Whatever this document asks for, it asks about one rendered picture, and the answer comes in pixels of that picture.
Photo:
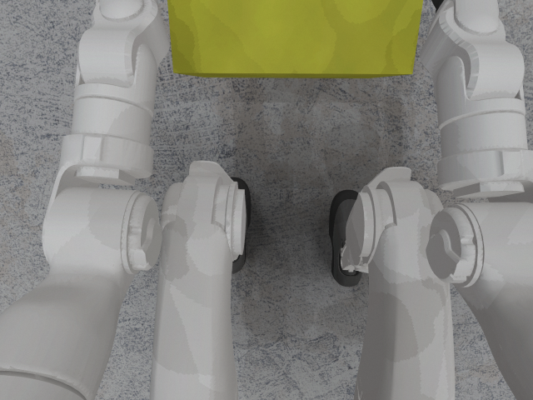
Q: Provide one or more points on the left robot forearm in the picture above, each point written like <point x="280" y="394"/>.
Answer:
<point x="114" y="98"/>

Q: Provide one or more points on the robot right thigh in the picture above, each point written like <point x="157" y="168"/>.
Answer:
<point x="408" y="347"/>

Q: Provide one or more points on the right robot upper arm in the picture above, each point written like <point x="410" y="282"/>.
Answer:
<point x="485" y="249"/>

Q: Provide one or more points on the carton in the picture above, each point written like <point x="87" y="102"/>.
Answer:
<point x="294" y="38"/>

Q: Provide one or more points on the right robot foot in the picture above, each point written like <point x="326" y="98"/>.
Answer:
<point x="341" y="207"/>

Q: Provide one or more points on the right robot forearm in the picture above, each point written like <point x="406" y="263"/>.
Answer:
<point x="478" y="88"/>

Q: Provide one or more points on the left robot upper arm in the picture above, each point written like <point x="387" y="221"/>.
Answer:
<point x="55" y="341"/>

